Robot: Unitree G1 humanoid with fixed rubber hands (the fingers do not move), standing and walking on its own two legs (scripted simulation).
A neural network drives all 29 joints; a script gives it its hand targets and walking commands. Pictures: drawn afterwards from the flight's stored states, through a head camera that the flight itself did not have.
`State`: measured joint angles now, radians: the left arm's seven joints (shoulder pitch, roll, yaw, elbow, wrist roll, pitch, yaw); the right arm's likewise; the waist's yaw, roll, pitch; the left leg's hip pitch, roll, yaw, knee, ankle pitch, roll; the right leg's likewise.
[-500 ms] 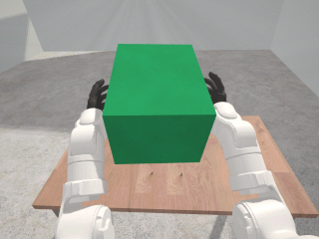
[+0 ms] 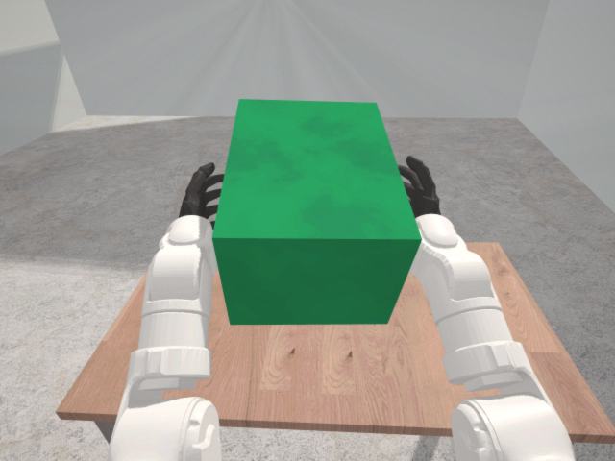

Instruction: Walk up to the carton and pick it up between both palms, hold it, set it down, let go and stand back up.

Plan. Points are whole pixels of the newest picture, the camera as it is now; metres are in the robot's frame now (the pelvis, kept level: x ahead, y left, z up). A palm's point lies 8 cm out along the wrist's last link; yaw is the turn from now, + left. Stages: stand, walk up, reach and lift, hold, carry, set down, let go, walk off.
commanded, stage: hold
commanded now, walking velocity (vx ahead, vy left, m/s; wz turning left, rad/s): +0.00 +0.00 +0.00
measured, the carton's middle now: (309, 204) +0.37 +0.01 +0.23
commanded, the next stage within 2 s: none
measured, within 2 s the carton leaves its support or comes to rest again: neither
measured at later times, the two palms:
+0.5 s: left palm (208, 226) +0.35 +0.14 +0.22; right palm (425, 234) +0.35 -0.14 +0.19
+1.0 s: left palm (211, 230) +0.35 +0.14 +0.21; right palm (421, 242) +0.35 -0.14 +0.17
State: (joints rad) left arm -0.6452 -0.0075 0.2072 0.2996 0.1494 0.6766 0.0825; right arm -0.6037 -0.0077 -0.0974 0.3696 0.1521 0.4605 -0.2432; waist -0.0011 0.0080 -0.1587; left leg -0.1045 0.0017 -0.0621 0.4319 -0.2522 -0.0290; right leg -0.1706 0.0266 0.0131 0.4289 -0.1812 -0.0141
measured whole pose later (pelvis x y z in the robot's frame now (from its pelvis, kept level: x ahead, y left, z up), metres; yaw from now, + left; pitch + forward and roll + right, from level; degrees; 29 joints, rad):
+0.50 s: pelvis +0.00 +0.00 +0.00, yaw +0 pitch -3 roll +0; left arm -0.64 -0.01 0.11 0.28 0.18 0.69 0.12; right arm -0.54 -0.02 -0.11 0.36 0.15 0.40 -0.21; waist 0.00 0.01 -0.14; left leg -0.12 0.00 -0.07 0.43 -0.25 -0.03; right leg -0.18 0.03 0.01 0.41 -0.17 -0.01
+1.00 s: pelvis -0.01 +0.00 +0.00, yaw +0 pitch -4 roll +0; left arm -0.70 -0.01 0.15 0.29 0.18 0.69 0.14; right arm -0.62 0.00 -0.16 0.46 0.15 0.35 -0.18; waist -0.01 0.00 -0.05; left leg -0.13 0.00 -0.07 0.41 -0.22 -0.03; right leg -0.19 0.03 0.01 0.40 -0.15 -0.02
